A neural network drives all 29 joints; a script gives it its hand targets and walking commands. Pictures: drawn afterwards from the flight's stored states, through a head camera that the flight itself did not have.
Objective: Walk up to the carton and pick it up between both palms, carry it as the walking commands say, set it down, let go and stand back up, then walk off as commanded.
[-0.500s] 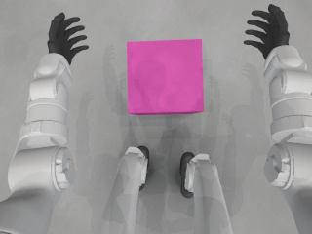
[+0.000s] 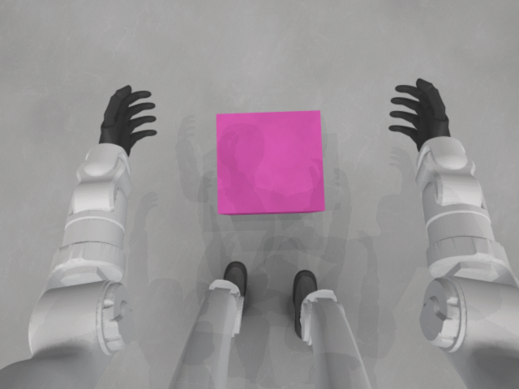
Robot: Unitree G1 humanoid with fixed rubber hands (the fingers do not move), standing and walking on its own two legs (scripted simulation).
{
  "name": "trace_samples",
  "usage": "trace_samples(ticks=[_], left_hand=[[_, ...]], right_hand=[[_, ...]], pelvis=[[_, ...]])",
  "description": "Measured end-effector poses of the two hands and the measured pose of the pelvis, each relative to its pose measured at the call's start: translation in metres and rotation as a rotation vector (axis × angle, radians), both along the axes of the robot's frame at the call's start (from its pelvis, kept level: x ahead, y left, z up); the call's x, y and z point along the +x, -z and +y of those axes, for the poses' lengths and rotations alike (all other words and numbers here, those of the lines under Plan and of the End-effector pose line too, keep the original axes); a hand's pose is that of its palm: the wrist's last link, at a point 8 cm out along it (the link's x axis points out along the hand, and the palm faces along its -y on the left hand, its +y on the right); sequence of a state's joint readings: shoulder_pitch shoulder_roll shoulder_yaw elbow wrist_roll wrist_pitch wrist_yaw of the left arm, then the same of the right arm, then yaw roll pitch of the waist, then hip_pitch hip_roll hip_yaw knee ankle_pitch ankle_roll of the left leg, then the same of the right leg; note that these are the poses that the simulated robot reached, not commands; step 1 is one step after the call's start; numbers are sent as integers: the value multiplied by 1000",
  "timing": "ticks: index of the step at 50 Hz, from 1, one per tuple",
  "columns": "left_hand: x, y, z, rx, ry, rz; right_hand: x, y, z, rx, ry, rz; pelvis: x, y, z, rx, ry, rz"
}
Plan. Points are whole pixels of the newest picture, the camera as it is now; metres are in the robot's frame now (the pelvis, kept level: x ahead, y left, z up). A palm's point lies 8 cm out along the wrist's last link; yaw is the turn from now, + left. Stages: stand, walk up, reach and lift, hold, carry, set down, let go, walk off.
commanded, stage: let go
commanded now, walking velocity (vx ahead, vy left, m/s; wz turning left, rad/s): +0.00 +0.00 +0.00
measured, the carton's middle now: (269, 169) +0.48 +0.03 -0.55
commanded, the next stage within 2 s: stand in 1.10 s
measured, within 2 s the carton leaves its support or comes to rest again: neither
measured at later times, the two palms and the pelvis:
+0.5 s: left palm (59, 274) +0.27 +0.24 +0.01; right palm (505, 277) +0.30 -0.22 +0.00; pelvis +0.06 +0.00 +0.08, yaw +1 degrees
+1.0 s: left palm (47, 321) +0.23 +0.23 +0.04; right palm out of the picture +0.23 -0.24 +0.03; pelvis +0.07 -0.01 +0.10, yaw +0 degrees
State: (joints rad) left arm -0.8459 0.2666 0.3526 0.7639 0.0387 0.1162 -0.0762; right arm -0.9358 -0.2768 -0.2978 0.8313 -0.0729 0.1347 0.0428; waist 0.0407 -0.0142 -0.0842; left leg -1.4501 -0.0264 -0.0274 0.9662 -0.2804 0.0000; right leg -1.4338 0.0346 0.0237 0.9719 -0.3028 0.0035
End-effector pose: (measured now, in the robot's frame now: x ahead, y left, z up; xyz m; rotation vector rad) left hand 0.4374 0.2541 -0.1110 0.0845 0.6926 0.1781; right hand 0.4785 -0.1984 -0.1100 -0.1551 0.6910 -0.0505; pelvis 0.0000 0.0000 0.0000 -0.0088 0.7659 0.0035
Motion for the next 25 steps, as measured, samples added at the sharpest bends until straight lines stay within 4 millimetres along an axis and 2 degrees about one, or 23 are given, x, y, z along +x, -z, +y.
trace_samples(ticks=[5,9,15,25], left_hand=[[-31,-15,2,39,72,40],[-60,-40,5,41,97,66],[-102,-77,4,34,94,81],[-170,-117,-14,29,81,96]], right_hand=[[-43,-9,-7,-46,-3,34],[-75,-31,-15,-59,-3,52],[-111,-69,-20,-38,6,52],[-178,-110,-24,-20,5,64]], pelvis=[[12,-15,2,-3,1,-49],[22,-31,4,0,3,-123],[37,-54,5,6,3,-268],[60,-83,-1,10,-5,-503]])
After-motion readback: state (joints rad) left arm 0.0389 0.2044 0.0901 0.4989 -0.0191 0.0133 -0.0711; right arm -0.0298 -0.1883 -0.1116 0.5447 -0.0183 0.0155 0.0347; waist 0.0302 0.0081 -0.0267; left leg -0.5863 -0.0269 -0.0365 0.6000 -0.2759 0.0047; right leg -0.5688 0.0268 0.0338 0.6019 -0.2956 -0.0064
